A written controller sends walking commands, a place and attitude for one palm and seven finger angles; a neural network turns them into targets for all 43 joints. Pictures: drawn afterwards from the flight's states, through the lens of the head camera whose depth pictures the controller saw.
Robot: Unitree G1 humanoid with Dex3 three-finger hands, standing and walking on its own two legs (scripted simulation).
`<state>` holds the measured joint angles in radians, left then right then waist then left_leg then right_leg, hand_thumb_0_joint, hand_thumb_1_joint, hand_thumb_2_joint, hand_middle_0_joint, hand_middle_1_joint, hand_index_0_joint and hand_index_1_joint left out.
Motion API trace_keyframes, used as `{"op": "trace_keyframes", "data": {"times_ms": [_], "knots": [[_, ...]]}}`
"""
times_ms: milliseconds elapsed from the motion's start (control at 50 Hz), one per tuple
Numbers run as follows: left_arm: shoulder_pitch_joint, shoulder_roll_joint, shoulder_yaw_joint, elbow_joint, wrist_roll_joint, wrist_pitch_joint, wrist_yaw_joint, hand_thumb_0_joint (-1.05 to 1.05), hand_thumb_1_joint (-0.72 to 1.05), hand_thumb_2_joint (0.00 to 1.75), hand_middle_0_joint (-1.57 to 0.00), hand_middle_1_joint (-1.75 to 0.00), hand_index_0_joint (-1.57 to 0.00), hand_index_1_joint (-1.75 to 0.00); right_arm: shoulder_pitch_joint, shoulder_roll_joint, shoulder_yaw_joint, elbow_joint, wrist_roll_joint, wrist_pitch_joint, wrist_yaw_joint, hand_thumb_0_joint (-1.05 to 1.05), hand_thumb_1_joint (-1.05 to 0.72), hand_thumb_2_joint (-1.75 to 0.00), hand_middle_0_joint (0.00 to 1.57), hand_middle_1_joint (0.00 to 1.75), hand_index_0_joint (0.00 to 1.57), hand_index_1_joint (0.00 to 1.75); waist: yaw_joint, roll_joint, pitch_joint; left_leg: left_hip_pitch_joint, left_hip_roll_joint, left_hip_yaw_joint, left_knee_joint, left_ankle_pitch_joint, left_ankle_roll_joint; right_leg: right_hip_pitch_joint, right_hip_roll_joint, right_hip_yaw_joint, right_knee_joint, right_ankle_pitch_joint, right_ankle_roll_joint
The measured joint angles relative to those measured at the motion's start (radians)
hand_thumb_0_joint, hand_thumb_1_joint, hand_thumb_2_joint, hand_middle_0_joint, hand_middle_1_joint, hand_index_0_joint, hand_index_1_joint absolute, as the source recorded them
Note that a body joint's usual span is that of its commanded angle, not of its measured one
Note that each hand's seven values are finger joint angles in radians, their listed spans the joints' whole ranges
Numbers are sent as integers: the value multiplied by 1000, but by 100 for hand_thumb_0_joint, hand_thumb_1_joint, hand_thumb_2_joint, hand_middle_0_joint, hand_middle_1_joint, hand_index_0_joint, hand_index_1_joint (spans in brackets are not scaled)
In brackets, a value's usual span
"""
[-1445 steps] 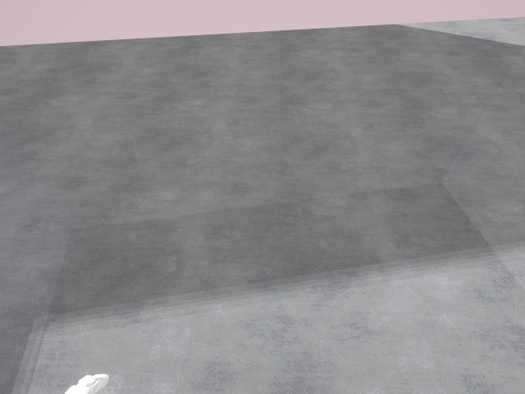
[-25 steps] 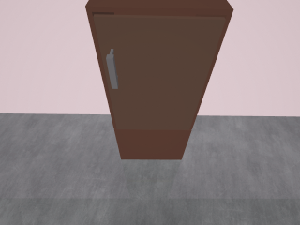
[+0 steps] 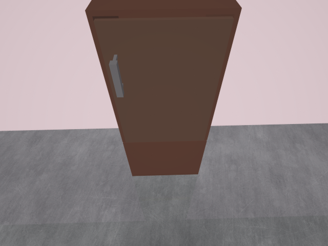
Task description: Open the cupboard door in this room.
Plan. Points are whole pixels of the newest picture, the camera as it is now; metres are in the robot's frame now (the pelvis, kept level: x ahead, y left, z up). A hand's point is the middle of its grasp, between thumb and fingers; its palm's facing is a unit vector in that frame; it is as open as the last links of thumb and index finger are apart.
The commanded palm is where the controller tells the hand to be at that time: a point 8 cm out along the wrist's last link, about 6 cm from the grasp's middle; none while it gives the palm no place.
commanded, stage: shuffle to correct the standing spot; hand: left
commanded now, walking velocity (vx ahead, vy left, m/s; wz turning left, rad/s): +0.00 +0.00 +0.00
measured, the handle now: (118, 76) +0.61 +0.19 +0.07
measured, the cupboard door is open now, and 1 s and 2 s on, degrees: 0 0 0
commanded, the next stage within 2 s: come to a stop and stand still in 0.32 s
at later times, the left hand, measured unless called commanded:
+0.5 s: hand out of the picture +0.06 +0.15 -0.18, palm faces +0.03 -0.98 -0.19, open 7.4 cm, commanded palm none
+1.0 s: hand out of the picture +0.07 +0.15 -0.17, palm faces +0.14 -0.96 -0.25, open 7.3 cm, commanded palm none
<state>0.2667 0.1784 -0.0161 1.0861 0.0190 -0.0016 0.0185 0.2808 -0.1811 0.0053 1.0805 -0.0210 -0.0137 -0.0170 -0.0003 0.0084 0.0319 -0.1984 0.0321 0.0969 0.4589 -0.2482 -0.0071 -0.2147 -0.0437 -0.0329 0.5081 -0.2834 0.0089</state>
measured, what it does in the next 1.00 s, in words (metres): steps on the spot: right foot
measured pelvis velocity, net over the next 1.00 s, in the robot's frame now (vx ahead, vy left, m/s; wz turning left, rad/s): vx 0.09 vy -0.04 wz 0.06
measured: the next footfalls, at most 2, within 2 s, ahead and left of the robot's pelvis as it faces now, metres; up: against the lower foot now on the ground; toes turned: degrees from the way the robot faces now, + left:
right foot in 0.56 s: +0.13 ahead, -0.11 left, +0.00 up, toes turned +1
left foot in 1.06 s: +0.12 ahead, +0.08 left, +0.00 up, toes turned +4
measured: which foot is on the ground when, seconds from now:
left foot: down 0.00-0.56, up 0.58-1.00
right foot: down 0.00-0.36, up 0.38-0.54, down 0.56-1.00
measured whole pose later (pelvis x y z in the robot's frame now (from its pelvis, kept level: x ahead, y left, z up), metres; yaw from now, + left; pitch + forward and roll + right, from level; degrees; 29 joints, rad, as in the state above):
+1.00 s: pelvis +0.09 -0.04 +0.00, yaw +4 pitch +1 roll +1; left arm 0.29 0.16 0.03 1.00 0.04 0.00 0.05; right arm 0.05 -0.20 -0.05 0.93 -0.01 0.03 -0.01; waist 0.06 0.00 0.08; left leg -0.40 0.00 0.03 0.81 -0.42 -0.03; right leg -0.26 -0.02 -0.13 0.54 -0.30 -0.06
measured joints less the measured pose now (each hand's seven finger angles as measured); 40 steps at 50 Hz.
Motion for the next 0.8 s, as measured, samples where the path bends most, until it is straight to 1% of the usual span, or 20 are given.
{"op": "trace_keyframes", "data": {"times_ms": [120,280,340,380,400,440,460,480,500,520,540,560,580,620,660,720,800], "knots": [[5,-6,4,15,1,0,-1,1,90,90,-20,-30,-20,-30,15,9,-2,24,-1,1,-2,1,-91,-90,19,30,20,30,-3,-7,3,-3,10,-8,10,-8,-10,2,9,-8,6,-9,-10],[50,-12,25,16,6,3,-9,0,90,90,-20,-30,-20,-30,65,34,-8,28,-11,13,6,1,-91,-90,19,30,20,30,-5,-14,-27,-48,19,-51,133,-103,0,-2,14,-48,78,-93,-21],[75,-12,33,23,5,-1,-9,0,90,90,-20,-30,-20,-30,72,49,-8,28,-12,1,5,1,-91,-90,19,30,20,30,-2,-33,-29,-43,16,-52,156,-135,-17,0,7,-49,108,-129,-18],[85,-12,36,32,7,1,-10,0,90,90,-20,-30,-20,-30,74,59,-8,24,-14,-17,1,1,-91,-90,19,30,20,30,-3,-44,-29,-38,13,-43,165,-155,-17,-19,2,-47,161,-156,-27],[86,-13,37,36,8,5,-10,1,91,90,-20,-30,-20,-30,74,63,-10,22,-16,-26,-4,1,-91,-90,19,30,20,30,-5,-44,-27,-33,16,-38,165,-163,-16,-43,7,-48,222,-195,-32],[72,-14,40,38,10,13,-12,1,91,90,-20,-30,-20,-30,76,71,-12,14,-22,-40,-13,0,-91,-90,19,30,20,30,-19,-35,-13,-17,26,-36,148,-165,-19,-106,21,-53,358,-269,-42],[58,-15,43,35,9,14,-14,1,91,90,-20,-30,-20,-30,78,74,-12,11,-24,-45,-16,0,-91,-90,19,30,20,30,-28,-28,-4,-8,30,-39,134,-161,-23,-136,25,-58,400,-286,-45],[40,-16,47,28,7,14,-16,1,91,90,-19,-30,-20,-30,82,75,-12,10,-26,-47,-20,0,-91,-90,19,30,20,30,-35,-19,6,1,35,-44,118,-156,-28,-158,26,-65,408,-291,-46],[20,-19,50,18,4,10,-17,1,91,90,-19,-30,-20,-30,85,74,-11,12,-26,-44,-22,0,-91,-90,20,30,20,30,-38,-7,16,9,40,-51,106,-152,-35,-167,26,-72,374,-272,-45],[2,-22,52,4,2,3,-19,1,91,90,-19,-30,-20,-30,89,71,-10,16,-24,-38,-25,0,-91,-90,20,30,20,30,-37,5,25,14,45,-58,102,-153,-42,-163,25,-80,299,-205,-40],[-11,-21,53,-12,3,-9,-16,1,91,90,-19,-30,-20,-30,94,69,-9,22,-19,-32,-25,0,-91,-90,20,30,20,30,-32,10,30,14,45,-62,112,-160,-48,-148,21,-82,206,-98,-32],[-19,-13,56,-25,4,-25,-12,1,92,90,-20,-30,-20,-30,100,70,-9,29,-11,-25,-24,0,-91,-90,20,30,20,30,-26,5,29,4,40,-61,142,-174,-48,-133,12,-81,157,-23,-36],[-29,-13,57,-31,3,-38,-7,1,92,90,-20,-30,-20,-30,97,65,-10,38,-3,-14,-24,0,-91,-90,20,30,20,30,-21,13,31,-14,42,-69,197,-208,-36,-132,15,-89,173,-40,-50],[-46,-16,50,-37,3,-47,1,1,92,90,-20,-30,-20,-30,83,52,-20,48,9,8,-27,1,-91,-90,20,30,20,30,-19,26,28,-57,29,-92,322,-298,-17,-115,15,-109,187,-98,-75],[-57,-23,45,-46,7,-46,12,1,92,90,-20,-30,-20,-30,52,41,-31,46,13,24,-30,1,-91,-90,20,30,20,30,-11,23,27,-107,11,-86,438,-331,-12,-95,11,-114,165,-111,-86],[-68,-27,46,-58,8,-37,28,1,93,90,-20,-30,-20,-30,-20,23,-44,21,13,38,-26,1,-91,-90,19,30,20,30,2,10,39,-175,-10,-71,533,-302,-17,-68,10,-111,107,-78,-88],[-63,-27,48,-73,10,-20,27,0,93,90,-20,-30,-21,-30,-117,1,-56,-34,6,47,-15,1,-91,-90,19,30,20,30,19,-4,56,-248,-31,-58,565,-226,-31,-48,11,-106,44,-37,-91]]}}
